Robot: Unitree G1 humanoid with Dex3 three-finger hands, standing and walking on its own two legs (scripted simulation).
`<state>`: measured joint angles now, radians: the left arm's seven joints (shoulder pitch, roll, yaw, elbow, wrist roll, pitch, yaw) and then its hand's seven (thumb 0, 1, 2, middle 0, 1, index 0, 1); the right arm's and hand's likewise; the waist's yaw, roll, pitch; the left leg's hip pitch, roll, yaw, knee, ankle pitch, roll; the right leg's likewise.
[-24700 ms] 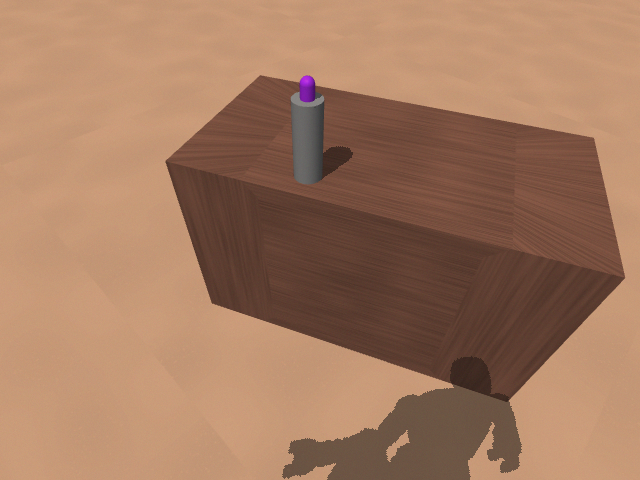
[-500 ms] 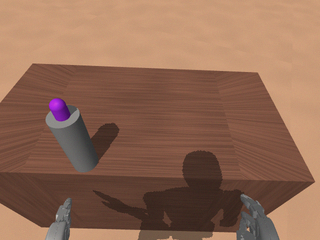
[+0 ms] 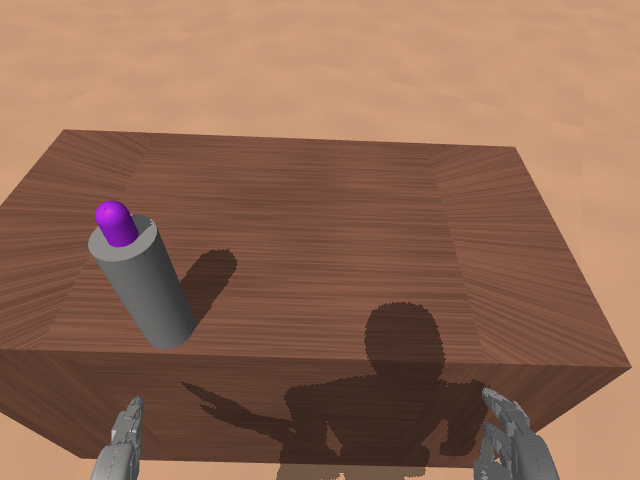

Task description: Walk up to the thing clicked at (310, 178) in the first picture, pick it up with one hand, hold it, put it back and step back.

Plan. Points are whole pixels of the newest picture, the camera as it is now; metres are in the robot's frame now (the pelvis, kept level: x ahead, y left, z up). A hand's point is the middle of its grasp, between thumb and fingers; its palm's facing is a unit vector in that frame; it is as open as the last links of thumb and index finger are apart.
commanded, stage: home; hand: left
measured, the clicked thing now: (144, 277) +0.38 +0.23 +0.06
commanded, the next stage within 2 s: stand in 0.56 s
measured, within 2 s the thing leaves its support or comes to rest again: neither
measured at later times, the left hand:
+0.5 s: hand out of the picture +0.13 +0.23 -0.10, palm faces -0.06 -0.93 -0.36, open 17.7 cm
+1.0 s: hand out of the picture +0.04 +0.25 -0.10, palm faces -0.05 -0.94 -0.34, open 12.3 cm
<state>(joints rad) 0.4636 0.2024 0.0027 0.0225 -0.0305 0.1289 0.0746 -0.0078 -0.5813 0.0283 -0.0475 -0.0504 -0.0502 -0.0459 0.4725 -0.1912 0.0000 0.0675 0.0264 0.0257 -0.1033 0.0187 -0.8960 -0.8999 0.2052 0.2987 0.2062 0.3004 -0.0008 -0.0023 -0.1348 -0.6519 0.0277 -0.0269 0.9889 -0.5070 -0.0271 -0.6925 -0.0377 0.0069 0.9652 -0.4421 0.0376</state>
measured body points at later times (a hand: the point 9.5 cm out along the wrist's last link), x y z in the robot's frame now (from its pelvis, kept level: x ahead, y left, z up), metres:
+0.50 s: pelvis -0.01 +0.00 +0.01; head +0.01 +0.01 +0.46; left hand +0.13 +0.28 -0.08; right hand +0.12 -0.28 -0.09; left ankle -0.01 +0.13 -0.68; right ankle +0.02 -0.14 -0.68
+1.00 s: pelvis -0.02 +0.00 +0.06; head -0.02 +0.00 +0.51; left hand +0.04 +0.30 -0.08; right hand +0.03 -0.29 -0.08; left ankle -0.01 +0.13 -0.68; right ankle +0.02 -0.14 -0.68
